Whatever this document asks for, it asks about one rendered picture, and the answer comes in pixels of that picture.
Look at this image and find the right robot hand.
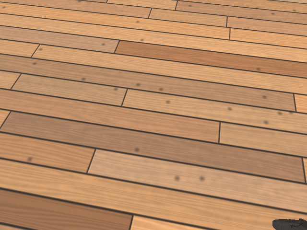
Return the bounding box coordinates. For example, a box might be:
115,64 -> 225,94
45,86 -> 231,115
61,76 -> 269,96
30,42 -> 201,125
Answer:
272,218 -> 307,230

